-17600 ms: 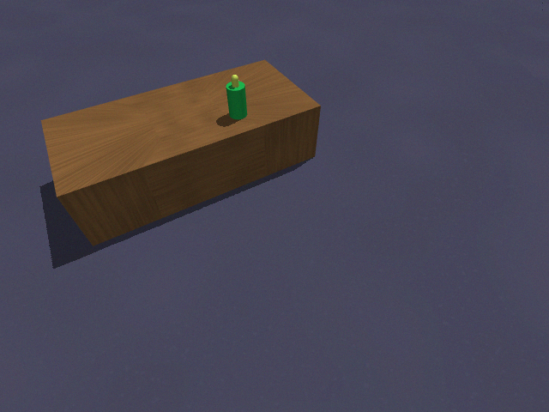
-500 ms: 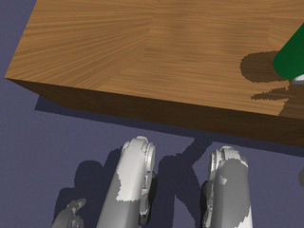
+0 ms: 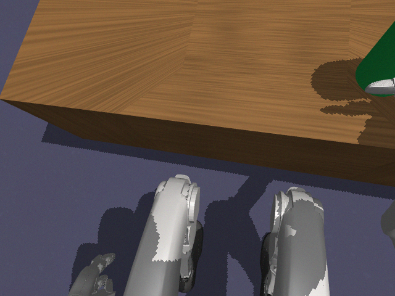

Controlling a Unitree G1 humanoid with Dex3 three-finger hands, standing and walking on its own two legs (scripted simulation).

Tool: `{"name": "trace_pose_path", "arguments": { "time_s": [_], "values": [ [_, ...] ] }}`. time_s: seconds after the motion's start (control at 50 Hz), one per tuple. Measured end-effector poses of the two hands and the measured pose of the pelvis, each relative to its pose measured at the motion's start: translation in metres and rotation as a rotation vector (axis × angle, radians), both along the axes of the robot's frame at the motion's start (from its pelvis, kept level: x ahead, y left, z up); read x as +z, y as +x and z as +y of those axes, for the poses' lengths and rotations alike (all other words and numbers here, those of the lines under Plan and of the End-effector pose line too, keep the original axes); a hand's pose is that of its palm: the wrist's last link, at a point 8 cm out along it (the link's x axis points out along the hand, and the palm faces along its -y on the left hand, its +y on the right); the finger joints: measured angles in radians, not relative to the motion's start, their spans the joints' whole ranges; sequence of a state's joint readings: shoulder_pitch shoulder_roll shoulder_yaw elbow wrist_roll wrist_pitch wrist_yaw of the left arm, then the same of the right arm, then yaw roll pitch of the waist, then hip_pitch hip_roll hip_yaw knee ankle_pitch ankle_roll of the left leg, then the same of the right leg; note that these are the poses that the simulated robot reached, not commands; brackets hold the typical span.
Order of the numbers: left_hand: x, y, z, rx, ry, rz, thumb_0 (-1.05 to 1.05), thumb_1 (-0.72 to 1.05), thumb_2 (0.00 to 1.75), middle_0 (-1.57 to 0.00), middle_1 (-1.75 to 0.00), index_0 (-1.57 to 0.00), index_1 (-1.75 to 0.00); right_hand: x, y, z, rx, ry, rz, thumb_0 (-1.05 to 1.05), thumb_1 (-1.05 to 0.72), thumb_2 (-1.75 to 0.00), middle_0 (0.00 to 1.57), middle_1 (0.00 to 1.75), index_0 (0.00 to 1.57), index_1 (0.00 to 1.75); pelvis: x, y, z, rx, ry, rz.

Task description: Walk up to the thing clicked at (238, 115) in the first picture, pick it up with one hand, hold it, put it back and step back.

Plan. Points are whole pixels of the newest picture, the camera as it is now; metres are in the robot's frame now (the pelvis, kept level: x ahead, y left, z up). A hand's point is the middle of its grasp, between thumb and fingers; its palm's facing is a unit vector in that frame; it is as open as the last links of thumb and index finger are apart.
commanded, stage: close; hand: right
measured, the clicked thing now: out of the picture +0.54 -0.28 +0.04
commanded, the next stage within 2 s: settle in 0.48 s
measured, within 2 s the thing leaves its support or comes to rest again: leaves its support in 0.76 s
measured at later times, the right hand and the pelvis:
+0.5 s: hand out of the picture +0.53 -0.29 +0.02, palm faces +0.29 +0.96 -0.01, open 11.5 cm; pelvis +0.00 +0.00 +0.01, yaw +0 degrees
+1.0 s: hand out of the picture +0.53 -0.29 +0.07, palm faces +0.31 +0.95 -0.02, open 11.8 cm; pelvis +0.00 +0.00 +0.04, yaw -1 degrees
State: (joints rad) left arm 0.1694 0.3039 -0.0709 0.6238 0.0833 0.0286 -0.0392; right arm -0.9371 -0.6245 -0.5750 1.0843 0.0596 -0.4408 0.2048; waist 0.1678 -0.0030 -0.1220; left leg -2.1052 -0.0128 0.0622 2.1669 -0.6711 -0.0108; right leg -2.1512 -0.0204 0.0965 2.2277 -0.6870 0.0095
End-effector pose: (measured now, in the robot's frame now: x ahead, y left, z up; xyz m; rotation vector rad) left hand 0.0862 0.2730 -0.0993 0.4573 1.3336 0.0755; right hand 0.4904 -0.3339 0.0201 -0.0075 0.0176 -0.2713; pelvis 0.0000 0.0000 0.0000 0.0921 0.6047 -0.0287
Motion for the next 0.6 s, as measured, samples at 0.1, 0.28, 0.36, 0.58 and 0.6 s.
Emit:
{"name": "trace_pose_path", "arguments": {
  "time_s": [0.1,0.28,0.36,0.58,0.6],
  "values": [
    [0.001,-0.009,-0.002,0.010,0.006,0.027,0.00,0.88,0.91,-0.20,-0.30,-0.21,-0.30,-0.002,0.004,-0.001,-0.011,0.010,-0.013,-0.01,0.36,-0.14,0.35,0.22,0.33,0.22,-0.001,0.000,-0.001,-0.001,0.003,0.000],
    [0.006,-0.022,-0.002,0.026,0.019,0.062,0.00,0.89,0.90,-0.20,-0.30,-0.20,-0.30,0.002,0.012,-0.004,-0.020,-0.006,-0.014,-0.01,0.27,-0.31,0.64,0.47,0.62,0.46,0.000,0.000,-0.002,-0.005,0.008,0.003],
    [0.008,-0.025,-0.001,0.035,0.017,0.068,0.00,0.89,0.90,-0.20,-0.29,-0.20,-0.30,0.004,0.011,-0.003,-0.019,-0.009,-0.007,0.00,0.28,-0.42,0.74,0.58,0.72,0.57,0.002,0.000,-0.002,-0.006,0.008,0.002],
    [0.009,-0.018,0.001,0.036,0.005,0.051,0.00,0.89,0.90,-0.20,-0.29,-0.20,-0.29,0.003,0.002,0.001,-0.030,0.008,-0.003,0.00,0.42,-0.79,0.71,0.80,0.69,0.78,0.006,0.001,0.000,-0.006,0.001,0.008],
    [0.009,-0.017,0.001,0.034,0.005,0.048,0.00,0.89,0.90,-0.20,-0.29,-0.20,-0.29,0.003,0.002,0.001,-0.032,0.008,-0.005,0.00,0.44,-0.81,0.70,0.81,0.69,0.80,0.006,0.001,0.001,-0.005,0.000,0.008]
  ]
}}
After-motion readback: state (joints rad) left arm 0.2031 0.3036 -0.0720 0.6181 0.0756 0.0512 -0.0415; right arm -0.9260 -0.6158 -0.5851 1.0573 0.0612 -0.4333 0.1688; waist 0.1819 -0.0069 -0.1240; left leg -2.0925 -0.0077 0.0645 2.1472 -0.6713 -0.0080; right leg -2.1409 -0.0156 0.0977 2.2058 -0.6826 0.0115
